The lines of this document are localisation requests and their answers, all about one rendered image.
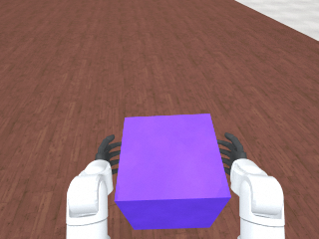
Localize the left robot hand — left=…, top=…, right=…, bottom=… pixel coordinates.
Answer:
left=95, top=134, right=122, bottom=174

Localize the robot right forearm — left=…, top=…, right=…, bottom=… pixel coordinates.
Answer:
left=230, top=158, right=285, bottom=239

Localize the right robot hand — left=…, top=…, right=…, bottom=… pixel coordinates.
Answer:
left=217, top=132, right=247, bottom=175

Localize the carton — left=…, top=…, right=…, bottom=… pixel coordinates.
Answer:
left=114, top=114, right=231, bottom=230

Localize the robot left forearm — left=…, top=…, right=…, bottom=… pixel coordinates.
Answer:
left=66, top=159, right=114, bottom=239

